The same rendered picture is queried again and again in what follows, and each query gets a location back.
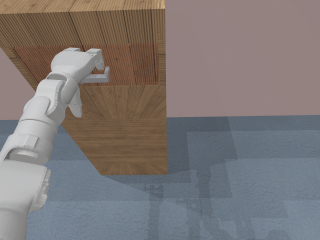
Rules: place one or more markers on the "left robot hand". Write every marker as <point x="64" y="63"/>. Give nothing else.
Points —
<point x="78" y="65"/>

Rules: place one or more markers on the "handle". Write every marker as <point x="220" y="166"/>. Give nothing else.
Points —
<point x="98" y="78"/>

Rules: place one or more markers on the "left robot forearm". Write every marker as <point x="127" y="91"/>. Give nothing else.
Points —
<point x="32" y="140"/>

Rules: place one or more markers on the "robot left upper arm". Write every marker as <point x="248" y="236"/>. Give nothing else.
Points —
<point x="23" y="189"/>

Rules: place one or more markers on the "drawer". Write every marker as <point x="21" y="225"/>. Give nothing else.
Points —
<point x="129" y="63"/>

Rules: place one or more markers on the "cabinet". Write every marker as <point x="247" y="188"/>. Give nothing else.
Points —
<point x="123" y="128"/>

